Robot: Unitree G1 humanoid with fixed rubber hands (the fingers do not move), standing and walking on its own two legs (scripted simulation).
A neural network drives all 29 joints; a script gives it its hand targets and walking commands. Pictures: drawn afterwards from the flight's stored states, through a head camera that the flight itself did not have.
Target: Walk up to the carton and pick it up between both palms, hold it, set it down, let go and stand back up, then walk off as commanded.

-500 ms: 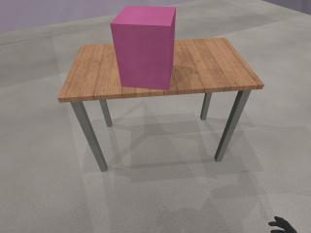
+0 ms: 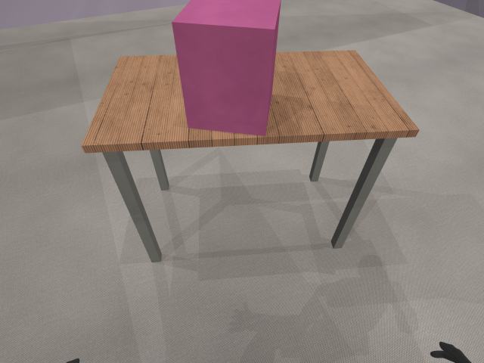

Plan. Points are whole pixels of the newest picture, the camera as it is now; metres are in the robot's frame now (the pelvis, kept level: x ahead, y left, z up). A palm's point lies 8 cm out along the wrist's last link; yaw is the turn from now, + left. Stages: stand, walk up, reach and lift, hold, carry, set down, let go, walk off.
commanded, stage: walk off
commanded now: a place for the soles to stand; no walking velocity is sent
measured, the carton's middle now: (232, 65) +0.80 +0.03 +0.10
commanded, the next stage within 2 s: stand in 0.08 s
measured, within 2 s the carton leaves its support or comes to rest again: neither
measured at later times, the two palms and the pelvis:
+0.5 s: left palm out of the picture +0.07 +0.31 -0.08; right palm out of the picture +0.09 -0.35 -0.07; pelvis +0.00 -0.03 +0.00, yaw +0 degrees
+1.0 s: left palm out of the picture +0.10 +0.34 -0.08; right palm out of the picture +0.04 -0.31 -0.08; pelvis -0.01 +0.00 +0.01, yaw +1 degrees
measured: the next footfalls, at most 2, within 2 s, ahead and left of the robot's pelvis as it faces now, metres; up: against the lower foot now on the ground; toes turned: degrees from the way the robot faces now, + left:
left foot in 0.12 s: +0.05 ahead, +0.13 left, +0.00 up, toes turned -3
right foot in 0.44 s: +0.08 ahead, -0.12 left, +0.00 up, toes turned +0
